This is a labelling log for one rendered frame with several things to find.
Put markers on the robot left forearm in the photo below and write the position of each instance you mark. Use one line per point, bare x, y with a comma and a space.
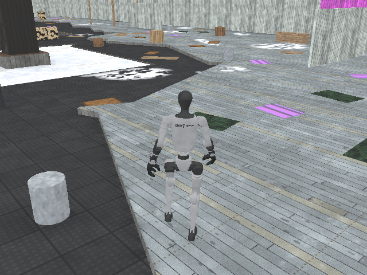
155, 153

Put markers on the right robot shin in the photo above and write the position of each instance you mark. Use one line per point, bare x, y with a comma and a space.
194, 214

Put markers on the left robot thigh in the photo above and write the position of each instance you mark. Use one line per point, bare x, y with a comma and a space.
170, 167

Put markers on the left robot upper arm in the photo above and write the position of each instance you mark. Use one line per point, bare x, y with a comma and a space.
163, 130

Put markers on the robot right hand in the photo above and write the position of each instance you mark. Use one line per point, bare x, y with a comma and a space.
207, 157

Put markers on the robot left hand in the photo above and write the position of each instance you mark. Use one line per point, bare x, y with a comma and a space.
150, 168

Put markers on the right robot upper arm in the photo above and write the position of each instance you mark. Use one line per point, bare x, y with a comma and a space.
205, 130

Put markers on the robot right forearm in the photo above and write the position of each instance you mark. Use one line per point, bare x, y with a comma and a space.
210, 149

